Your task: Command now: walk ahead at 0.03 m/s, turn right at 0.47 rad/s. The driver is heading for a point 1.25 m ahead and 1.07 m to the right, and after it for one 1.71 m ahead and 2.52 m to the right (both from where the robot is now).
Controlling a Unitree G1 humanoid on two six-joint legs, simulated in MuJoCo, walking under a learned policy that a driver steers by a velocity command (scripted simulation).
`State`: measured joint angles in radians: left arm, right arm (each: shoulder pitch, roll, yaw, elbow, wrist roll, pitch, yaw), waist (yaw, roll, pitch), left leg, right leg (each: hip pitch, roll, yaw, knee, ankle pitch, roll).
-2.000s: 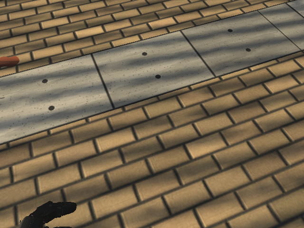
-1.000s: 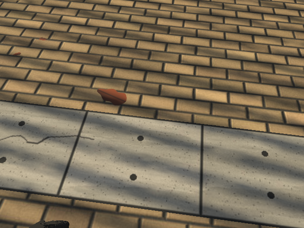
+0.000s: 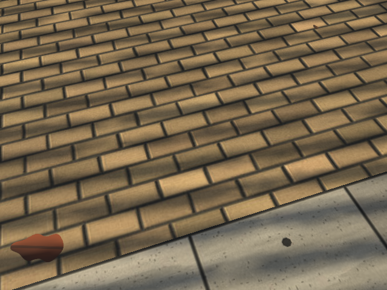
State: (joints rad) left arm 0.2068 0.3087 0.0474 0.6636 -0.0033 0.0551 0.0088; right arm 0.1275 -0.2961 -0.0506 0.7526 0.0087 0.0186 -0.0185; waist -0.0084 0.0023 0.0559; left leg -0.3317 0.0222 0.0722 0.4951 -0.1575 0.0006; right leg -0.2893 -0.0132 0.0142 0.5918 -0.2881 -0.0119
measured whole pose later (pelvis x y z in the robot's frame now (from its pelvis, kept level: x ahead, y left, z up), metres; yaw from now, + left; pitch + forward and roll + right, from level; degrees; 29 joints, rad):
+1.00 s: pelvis -0.03 -0.03 +0.01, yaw -34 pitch +1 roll +2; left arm 0.19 0.32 0.06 0.57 0.00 0.02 0.00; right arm 0.12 -0.35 -0.09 0.75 0.00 0.03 -0.02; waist -0.01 0.04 0.08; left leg -0.46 0.04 0.00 1.08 -0.49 -0.06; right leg -0.29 0.02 0.03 0.52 -0.25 -0.04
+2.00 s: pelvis -0.01 -0.01 +0.00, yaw -41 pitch +0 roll -1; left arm 0.16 0.29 0.07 0.69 0.00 0.03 0.04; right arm 0.19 -0.33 -0.07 0.70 0.03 0.05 0.02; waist 0.00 0.00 0.07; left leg -0.38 0.02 0.03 0.80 -0.45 -0.05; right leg -0.19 -0.05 -0.05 0.50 -0.31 0.03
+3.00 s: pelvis +0.24 -0.21 +0.01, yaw -43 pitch +2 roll +0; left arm 0.42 0.29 0.05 0.79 -0.03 -0.04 0.02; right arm 0.03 -0.29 -0.02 0.60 0.00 -0.11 0.03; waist 0.10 0.04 0.05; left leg -0.58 0.00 -0.09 0.50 0.03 -0.05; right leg 0.01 0.08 0.20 0.32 -0.35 -0.07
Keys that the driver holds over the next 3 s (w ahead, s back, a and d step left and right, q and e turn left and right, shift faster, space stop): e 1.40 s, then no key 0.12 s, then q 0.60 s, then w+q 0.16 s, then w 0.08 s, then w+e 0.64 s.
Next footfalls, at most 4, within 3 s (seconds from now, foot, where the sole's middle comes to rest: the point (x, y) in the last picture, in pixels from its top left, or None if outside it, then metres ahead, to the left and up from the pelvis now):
0.44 left None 0.07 0.12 -0.77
0.88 right None -0.03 -0.14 -0.77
1.40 left None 0.11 0.03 -0.77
1.72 right None -0.10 -0.13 -0.77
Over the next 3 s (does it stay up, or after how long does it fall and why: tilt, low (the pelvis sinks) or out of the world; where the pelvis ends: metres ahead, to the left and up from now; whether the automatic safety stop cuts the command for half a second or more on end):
stays up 0.24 -0.21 0.01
